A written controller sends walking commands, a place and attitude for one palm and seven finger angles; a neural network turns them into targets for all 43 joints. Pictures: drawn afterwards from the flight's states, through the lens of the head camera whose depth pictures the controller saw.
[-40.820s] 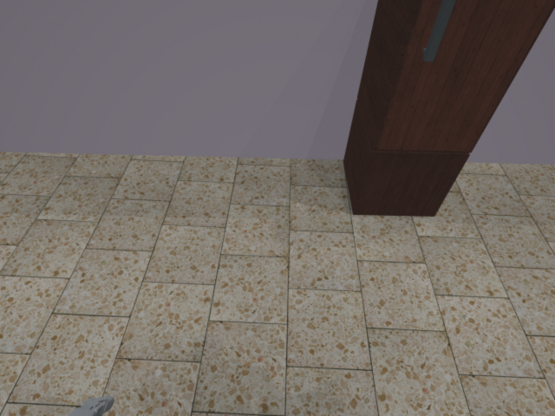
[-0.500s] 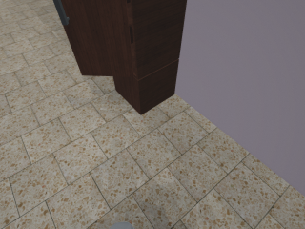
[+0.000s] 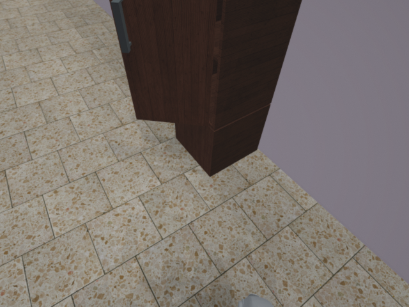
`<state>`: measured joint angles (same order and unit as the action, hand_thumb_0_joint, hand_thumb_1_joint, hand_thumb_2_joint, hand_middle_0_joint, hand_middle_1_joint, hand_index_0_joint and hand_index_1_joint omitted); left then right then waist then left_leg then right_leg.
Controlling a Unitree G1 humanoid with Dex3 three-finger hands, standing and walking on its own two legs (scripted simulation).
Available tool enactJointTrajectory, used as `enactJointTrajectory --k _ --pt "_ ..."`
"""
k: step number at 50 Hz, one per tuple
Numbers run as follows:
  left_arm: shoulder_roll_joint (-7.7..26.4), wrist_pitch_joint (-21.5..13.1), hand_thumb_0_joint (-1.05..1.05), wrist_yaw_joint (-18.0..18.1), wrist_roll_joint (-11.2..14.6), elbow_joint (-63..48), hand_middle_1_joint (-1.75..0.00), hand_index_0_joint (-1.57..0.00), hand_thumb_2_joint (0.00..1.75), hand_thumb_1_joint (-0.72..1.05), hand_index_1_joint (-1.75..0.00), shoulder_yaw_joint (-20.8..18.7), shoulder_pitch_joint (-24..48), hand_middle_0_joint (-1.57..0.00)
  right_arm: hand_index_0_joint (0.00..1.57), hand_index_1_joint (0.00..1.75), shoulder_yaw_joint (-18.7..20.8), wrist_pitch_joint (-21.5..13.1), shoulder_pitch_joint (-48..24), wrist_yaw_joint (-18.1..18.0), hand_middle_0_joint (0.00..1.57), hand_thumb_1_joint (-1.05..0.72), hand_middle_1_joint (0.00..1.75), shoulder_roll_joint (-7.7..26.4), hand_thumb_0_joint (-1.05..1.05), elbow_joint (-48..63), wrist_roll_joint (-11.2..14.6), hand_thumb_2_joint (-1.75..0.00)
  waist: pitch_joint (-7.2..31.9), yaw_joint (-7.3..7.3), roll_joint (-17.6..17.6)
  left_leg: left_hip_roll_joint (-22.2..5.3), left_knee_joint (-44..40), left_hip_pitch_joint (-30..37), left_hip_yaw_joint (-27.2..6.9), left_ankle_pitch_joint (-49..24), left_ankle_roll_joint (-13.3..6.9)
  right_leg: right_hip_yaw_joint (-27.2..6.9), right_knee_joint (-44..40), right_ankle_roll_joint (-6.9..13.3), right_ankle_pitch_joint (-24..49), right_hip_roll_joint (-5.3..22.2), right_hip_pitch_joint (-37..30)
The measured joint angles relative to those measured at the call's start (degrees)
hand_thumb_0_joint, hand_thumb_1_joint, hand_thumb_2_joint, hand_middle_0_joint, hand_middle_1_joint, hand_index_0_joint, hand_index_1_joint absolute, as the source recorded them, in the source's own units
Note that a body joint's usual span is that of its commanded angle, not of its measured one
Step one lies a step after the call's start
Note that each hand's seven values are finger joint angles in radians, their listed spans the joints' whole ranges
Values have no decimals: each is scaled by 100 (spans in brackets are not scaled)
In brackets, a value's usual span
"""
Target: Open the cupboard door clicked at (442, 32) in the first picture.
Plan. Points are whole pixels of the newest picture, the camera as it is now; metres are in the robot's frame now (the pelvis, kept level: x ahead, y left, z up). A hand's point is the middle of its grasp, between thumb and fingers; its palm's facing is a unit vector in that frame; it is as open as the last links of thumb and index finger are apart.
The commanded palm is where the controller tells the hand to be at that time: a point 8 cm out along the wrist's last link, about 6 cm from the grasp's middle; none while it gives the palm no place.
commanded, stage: take the last steps up to it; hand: left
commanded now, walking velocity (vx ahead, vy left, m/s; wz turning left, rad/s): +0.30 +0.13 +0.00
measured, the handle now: (123, 25) +0.94 +0.33 +0.10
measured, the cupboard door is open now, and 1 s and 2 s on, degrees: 48 48 48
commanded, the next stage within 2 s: come to a stop and stand still in 0.72 s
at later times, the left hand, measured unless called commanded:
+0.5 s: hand (112, 290) +0.19 +0.22 -0.17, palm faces +0.10 -0.97 -0.21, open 7.2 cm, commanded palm none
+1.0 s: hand (114, 186) +0.46 +0.30 -0.17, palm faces +0.00 -0.98 -0.19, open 7.3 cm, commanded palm none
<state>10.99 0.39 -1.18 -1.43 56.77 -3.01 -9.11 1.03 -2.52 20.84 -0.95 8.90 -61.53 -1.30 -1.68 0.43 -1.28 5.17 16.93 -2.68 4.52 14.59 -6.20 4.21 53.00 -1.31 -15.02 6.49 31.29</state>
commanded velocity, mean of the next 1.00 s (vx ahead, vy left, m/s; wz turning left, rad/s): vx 0.14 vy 0.05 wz -0.03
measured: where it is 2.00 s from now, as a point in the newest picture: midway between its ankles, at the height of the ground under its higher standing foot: (180, 291)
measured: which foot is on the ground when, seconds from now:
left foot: down 0.00-0.22, up 0.24-0.58, down 0.60-1.00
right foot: up 0.00-0.18, down 0.20-0.60, up 0.62-0.98, down 1.00-1.00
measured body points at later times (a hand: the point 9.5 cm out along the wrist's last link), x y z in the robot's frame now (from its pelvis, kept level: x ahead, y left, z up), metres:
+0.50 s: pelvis +0.19 +0.03 +0.00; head +0.22 +0.03 +0.45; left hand +0.18 +0.27 -0.16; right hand +0.23 -0.21 -0.15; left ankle +0.27 +0.18 -0.71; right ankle +0.15 -0.11 -0.74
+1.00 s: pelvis +0.36 +0.12 -0.01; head +0.39 +0.12 +0.44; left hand +0.46 +0.35 -0.16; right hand +0.34 -0.11 -0.16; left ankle +0.32 +0.19 -0.74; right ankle +0.40 +0.01 -0.74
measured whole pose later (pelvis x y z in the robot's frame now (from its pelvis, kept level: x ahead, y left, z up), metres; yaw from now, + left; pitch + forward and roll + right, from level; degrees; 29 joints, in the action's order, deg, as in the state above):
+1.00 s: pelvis +0.36 +0.12 -0.01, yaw -1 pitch +0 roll +1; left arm 10.7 0.0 0.5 -1.0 56.9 -2.4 -7.6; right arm 0.9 -1.0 17.4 -2.5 8.3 -63.3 -1.3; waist -2.7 1.0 -2.1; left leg 1.9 26.6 -7.6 9.4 19.0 -3.4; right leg 3.9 34.7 0.6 -8.9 2.9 19.8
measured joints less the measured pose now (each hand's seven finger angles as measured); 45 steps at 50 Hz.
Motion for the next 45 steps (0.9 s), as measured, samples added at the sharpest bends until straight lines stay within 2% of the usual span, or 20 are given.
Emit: enactJointTrajectory --k 6,9,10,11,13,14,15,17,20,23,27,29,30,31,32,34,35,37,41,45 --pt "-137 19 1 0 4 -147 -30 -20 90 91 -30 62 452 -20 20 30 -18 4 511 -17 20 -91 30 -50 0 -322 -43 -90 -87 263 81 92 -82 488 9 388 7 105 -897 137 24 -147 -242" --pt "-182 -62 1 -10 11 -246 -30 -20 90 91 -30 88 571 -20 20 30 -35 13 715 -29 20 -91 30 -72 0 -463 -29 -90 -155 334 157 38 287 570 13 807 72 227 -1568 295 75 -330 -694" --pt "-179 -136 1 -12 8 -291 -30 -20 90 91 -30 92 580 -20 20 30 -35 20 790 -23 20 -91 30 -105 0 -512 3 -90 -169 334 136 30 718 456 1 1021 112 240 -1831 388 220 -356 -926" --pt "-200 -224 1 7 1 -316 -30 -20 90 91 -30 78 591 -20 20 30 -28 53 783 -12 20 -91 30 -125 0 -563 44 -90 -227 310 158 -33 1496 162 -24 1123 202 275 -1760 418 204 -373 -980" --pt "-254 -328 0 41 48 -339 -30 -20 90 91 -30 80 508 -20 20 30 9 141 687 18 20 -91 30 -117 0 -583 64 -90 -325 319 239 -174 3433 -661 -182 1253 387 420 -1665 413 -25 -385 -1180" --pt "-284 -344 0 68 66 -323 -30 -20 90 91 -30 81 413 -20 20 30 41 186 606 34 20 -91 30 -89 0 -569 55 -90 -332 300 280 -273 4066 -1044 -225 1167 452 468 -1762 389 -83 -401 -1322" --pt "-307 -345 0 96 76 -287 -30 -20 90 91 -30 75 298 -20 20 30 76 232 493 47 20 -91 30 -54 0 -534 43 -90 -326 279 309 -397 4438 -1395 -246 1021 512 493 -1917 350 -85 -416 -1465" --pt "-331 -341 0 136 81 -155 -30 -20 90 91 -30 50 48 -20 20 29 126 296 213 76 20 -91 30 8 0 -403 12 -90 -310 251 320 -685 4618 -1998 -269 649 625 515 -2287 267 4 -438 -1732" --pt "-181 -395 -2 218 113 40 -30 -21 90 95 -30 -123 -284 -21 19 29 187 296 -187 136 19 -91 30 41 0 -131 -7 -90 -257 163 233 -1030 4092 -2592 -299 138 764 513 -2790 218 104 -424 -2066" --pt "-37 -379 -2 150 61 291 -30 -20 90 95 -30 -136 -605 -21 19 29 241 249 -540 201 19 -91 30 103 0 105 -16 -90 -166 23 152 -1192 3162 -2761 -242 -239 853 455 -3084 96 91 -332 -2321" --pt "11 -328 -1 74 7 566 -30 -20 90 94 -30 -119 -1007 -20 19 29 281 182 -939 277 19 -91 30 213 0 332 -9 -90 -64 -214 103 -1123 2055 -2502 -122 -360 852 362 -3085 -170 -179 -125 -2570" --pt "10 -274 0 54 1 666 -30 -20 90 93 -30 -119 -1211 -20 19 29 270 117 -1074 293 19 -91 30 265 0 430 -11 -90 -3 -304 87 -1023 1541 -2167 -2 -358 826 315 -2880 -317 -445 -2 -2640" --pt "6 -245 0 43 2 702 -30 -20 90 93 -30 -116 -1314 -20 19 29 260 62 -1129 287 19 -91 30 293 0 484 -18 -90 29 -329 83 -967 1364 -2014 50 -415 765 269 -2610 -320 -658 67 -2587" --pt "26 -193 0 41 11 750 -30 -20 90 92 -30 -117 -1334 -20 19 29 257 -1 -1219 258 19 -91 30 266 0 515 -44 -90 1 -323 -2 -876 1562 -2052 117 -391 649 194 -2084 -213 -890 178 -2411" --pt "42 -132 0 49 18 778 -30 -20 90 92 -30 -111 -1316 -20 19 29 231 -51 -1289 218 19 -91 30 225 0 563 -62 -90 -50 -328 -61 -826 1760 -2055 189 -252 536 38 -1304 -99 -1157 176 -2122" --pt "60 -57 1 72 24 792 -30 -20 90 92 -30 -91 -1229 -20 19 29 153 -124 -1328 138 19 -91 30 124 0 638 -68 -90 -108 -320 -124 -775 1785 -1878 324 -42 384 -145 280 71 -1319 39 -1452" --pt "62 -45 1 75 30 782 -30 -20 90 92 -30 -83 -1155 -20 19 29 115 -151 -1301 97 19 -91 30 71 0 648 -60 -90 -110 -301 -136 -749 1672 -1755 370 -26 362 -134 824 113 -1219 -19 -1149" --pt "49 -43 1 67 31 703 -30 -20 90 92 -30 -70 -955 -20 19 29 46 -184 -1204 30 19 -91 30 -30 0 602 -50 -90 -123 -274 -153 -669 1339 -1465 450 -69 319 -57 1307 133 -923 -80 -683" --pt "-82 -64 1 55 37 414 -30 -20 90 91 -30 -20 -540 -20 20 30 99 -213 -946 -95 20 -94 30 9 -2 442 -3 -90 -101 -184 -76 -504 700 -935 546 -169 218 65 810 124 -530 -155 -240" --pt "-91 -67 1 123 41 190 -30 -20 90 93 -30 -1 -114 -20 20 30 46 -105 -637 -101 20 -94 30 57 -2 162 -38 -90 -102 -65 -45 -371 464 -592 530 -87 198 75 -373 123 -151 -225 -367"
